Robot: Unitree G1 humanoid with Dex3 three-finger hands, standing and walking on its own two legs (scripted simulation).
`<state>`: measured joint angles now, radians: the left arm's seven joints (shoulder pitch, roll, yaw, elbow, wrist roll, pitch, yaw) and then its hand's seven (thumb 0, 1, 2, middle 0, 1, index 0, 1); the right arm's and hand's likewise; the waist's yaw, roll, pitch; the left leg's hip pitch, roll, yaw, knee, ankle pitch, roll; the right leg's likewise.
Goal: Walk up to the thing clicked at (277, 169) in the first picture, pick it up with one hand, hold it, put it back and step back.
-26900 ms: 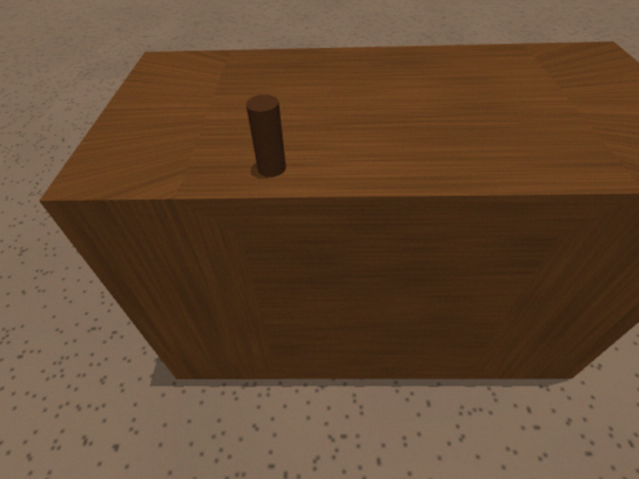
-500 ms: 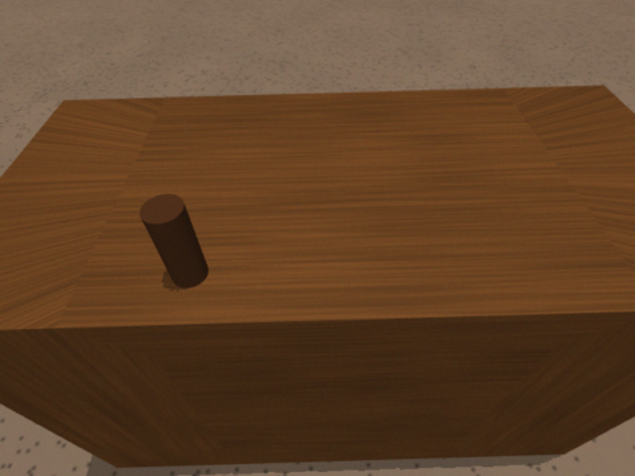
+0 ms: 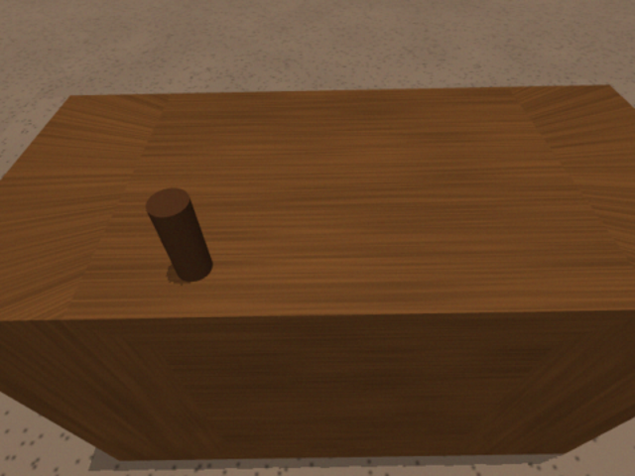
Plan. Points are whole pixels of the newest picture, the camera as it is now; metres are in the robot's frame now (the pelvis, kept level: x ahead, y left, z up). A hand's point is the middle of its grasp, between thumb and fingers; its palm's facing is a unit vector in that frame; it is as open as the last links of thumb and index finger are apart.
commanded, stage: stand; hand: left
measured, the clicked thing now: (182, 237) +0.40 +0.20 +0.08
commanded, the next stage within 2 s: step back in 2.00 s
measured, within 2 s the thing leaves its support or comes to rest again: neither
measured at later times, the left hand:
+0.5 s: hand out of the picture +0.07 +0.25 -0.16, palm faces -0.03 -0.94 -0.35, open 7.4 cm
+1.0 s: hand out of the picture +0.08 +0.25 -0.16, palm faces -0.01 -0.94 -0.35, open 7.4 cm
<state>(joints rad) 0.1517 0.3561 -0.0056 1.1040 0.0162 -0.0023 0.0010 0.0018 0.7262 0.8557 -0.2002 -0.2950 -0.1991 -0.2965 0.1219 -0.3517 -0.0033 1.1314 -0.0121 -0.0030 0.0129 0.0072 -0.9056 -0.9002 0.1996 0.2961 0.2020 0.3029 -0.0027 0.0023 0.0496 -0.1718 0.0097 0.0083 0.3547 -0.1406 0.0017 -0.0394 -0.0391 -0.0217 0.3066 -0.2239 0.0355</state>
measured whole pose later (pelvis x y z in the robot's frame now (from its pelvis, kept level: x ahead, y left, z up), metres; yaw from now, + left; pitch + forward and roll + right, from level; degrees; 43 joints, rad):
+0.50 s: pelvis +0.01 +0.00 +0.00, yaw +0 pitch -2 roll +0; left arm 0.15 0.35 0.00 1.10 0.02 0.00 0.00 0.00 0.91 0.89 -0.20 -0.30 -0.20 -0.30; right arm 0.11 -0.35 0.00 1.13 -0.01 -0.01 0.01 0.01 -0.91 -0.90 0.20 0.30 0.20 0.30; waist 0.00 0.00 0.06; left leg -0.17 0.00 0.00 0.36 -0.16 0.00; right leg -0.04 -0.04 -0.03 0.31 -0.24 0.04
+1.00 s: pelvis +0.02 -0.01 +0.00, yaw +1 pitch -2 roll +0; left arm 0.14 0.35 0.00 1.09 0.01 0.00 0.00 0.00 0.91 0.89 -0.20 -0.30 -0.20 -0.30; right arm 0.10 -0.35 0.00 1.12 -0.01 -0.01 0.01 0.01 -0.91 -0.90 0.20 0.30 0.20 0.30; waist 0.00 0.00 0.06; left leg -0.16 0.01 -0.01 0.36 -0.17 -0.01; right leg -0.02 -0.04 -0.04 0.29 -0.25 0.03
